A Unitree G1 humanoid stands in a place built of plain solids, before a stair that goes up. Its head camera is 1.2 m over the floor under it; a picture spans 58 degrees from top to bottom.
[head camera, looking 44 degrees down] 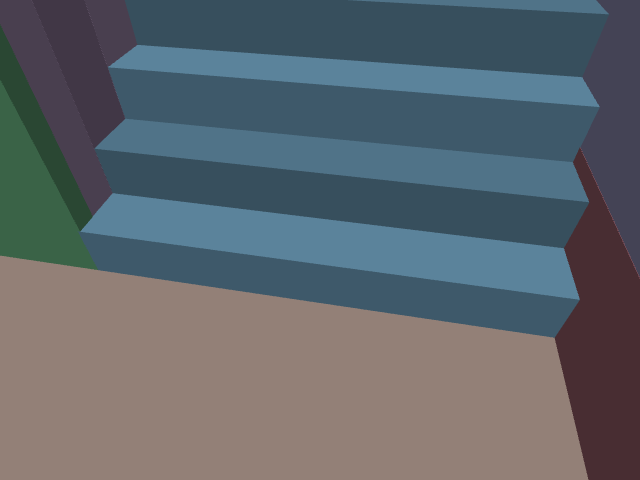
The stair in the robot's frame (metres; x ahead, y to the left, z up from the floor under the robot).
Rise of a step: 0.20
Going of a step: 0.21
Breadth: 1.60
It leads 10 degrees to the right of straight ahead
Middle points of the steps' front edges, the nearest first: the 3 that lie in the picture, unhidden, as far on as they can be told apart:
0.93 0.03 0.20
1.14 -0.01 0.39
1.35 -0.05 0.59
